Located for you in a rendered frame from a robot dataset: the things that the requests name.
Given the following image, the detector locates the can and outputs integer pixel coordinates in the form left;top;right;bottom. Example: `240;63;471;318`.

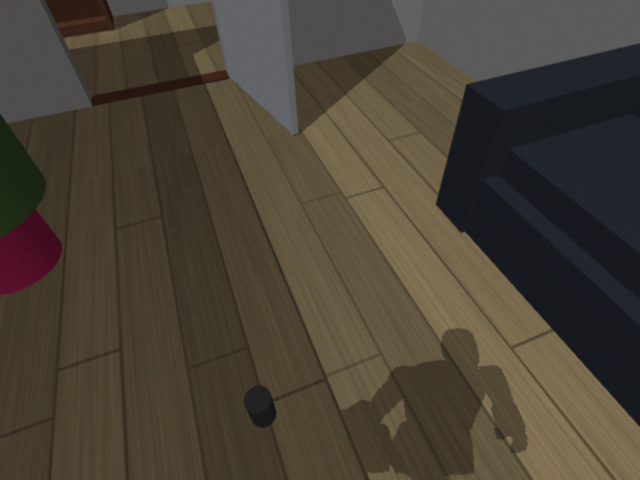
244;386;276;428

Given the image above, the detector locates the bookshelf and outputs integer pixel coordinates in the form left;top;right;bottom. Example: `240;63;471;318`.
45;0;115;38

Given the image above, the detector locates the sofa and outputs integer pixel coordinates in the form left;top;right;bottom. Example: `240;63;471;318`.
436;43;640;426

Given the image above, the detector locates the potted plant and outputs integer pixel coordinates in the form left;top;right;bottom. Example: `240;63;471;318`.
0;114;62;295

